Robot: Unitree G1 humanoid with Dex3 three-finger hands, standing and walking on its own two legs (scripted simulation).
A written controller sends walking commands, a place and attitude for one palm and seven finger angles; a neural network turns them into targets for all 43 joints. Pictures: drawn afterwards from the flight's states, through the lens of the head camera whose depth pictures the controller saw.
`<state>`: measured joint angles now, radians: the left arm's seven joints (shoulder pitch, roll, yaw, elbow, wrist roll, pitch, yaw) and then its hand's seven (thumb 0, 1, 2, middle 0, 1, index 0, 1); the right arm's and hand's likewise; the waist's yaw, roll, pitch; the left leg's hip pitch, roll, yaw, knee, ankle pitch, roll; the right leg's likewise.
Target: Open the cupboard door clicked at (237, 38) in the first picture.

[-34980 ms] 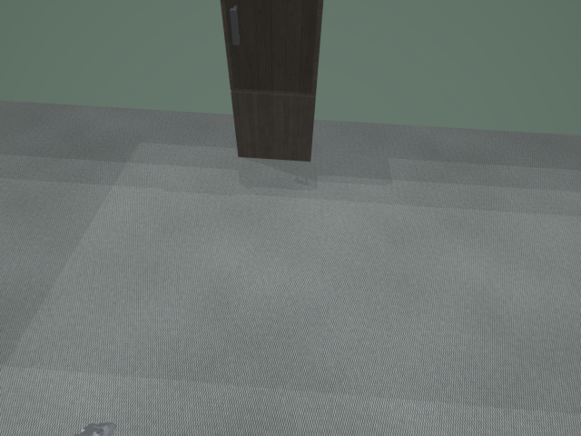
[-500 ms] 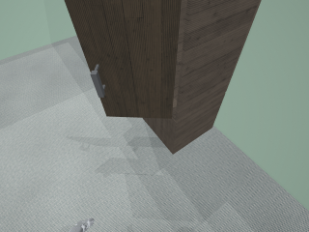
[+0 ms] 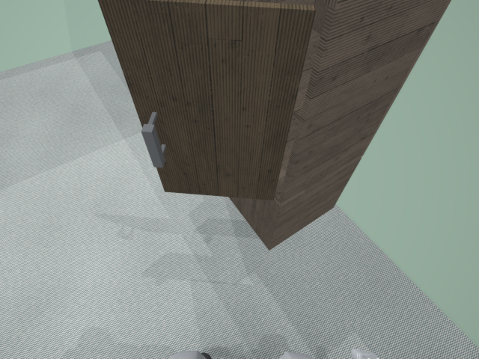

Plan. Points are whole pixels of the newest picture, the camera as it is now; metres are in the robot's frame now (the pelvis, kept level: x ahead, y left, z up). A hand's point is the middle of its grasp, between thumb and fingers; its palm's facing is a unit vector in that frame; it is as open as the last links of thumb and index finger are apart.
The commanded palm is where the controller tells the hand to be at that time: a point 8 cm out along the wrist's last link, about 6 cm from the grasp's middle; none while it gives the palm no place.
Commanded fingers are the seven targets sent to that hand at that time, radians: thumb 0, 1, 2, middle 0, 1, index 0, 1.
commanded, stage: come to a stop and stand still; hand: left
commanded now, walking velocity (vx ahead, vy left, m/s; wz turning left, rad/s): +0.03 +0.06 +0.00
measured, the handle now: (156, 140) +0.57 +0.25 -0.06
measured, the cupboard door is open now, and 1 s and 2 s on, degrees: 52 52 52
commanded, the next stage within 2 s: look again from close up in 0.58 s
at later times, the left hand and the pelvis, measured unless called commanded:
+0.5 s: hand out of the picture +0.03 +0.17 -0.18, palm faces +0.09 -0.98 -0.19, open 7.3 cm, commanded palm none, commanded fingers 0.00 0.90 0.90 -0.20 -0.30 -0.20 -0.30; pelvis +0.00 -0.02 +0.00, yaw +2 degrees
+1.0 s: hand out of the picture +0.03 +0.18 -0.17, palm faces +0.03 -0.97 -0.24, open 7.3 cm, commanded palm none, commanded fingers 0.00 0.90 0.90 -0.20 -0.30 -0.20 -0.30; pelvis +0.02 -0.01 +0.00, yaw +0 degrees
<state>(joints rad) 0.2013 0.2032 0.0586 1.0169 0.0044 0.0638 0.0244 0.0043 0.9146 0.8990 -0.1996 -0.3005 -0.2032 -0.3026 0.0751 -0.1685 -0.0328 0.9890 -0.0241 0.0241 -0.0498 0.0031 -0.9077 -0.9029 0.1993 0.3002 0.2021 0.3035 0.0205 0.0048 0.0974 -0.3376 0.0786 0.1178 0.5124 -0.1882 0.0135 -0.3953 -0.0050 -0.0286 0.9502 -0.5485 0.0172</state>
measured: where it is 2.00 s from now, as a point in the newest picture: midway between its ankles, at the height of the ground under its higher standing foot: outside the picture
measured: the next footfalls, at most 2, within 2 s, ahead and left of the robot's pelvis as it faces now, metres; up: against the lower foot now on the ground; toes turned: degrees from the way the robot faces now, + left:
right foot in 0.10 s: +0.04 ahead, -0.15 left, +0.00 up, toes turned -1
left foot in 0.40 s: +0.00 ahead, +0.09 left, +0.00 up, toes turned +4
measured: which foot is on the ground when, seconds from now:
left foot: down 0.00-0.10, up 0.12-0.38, down 0.40-1.00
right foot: up 0.00-0.08, down 0.10-1.00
